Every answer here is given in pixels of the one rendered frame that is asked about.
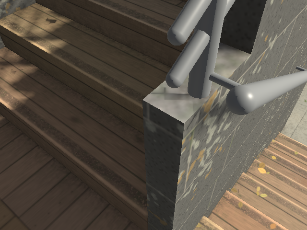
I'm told stairs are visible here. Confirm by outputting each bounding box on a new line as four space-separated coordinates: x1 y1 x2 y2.
0 0 195 230
194 132 307 230

